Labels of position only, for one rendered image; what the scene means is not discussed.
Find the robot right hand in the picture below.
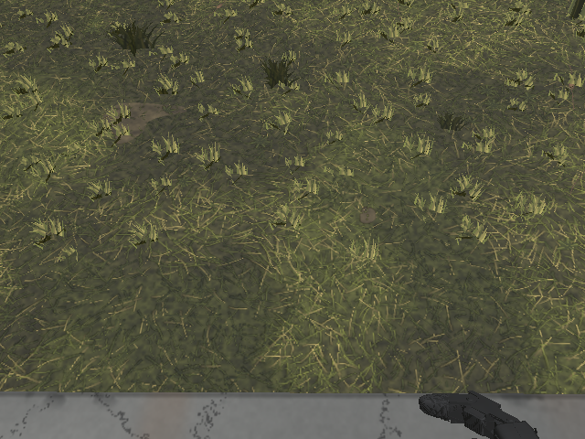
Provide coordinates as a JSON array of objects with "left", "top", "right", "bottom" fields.
[{"left": 419, "top": 391, "right": 539, "bottom": 439}]

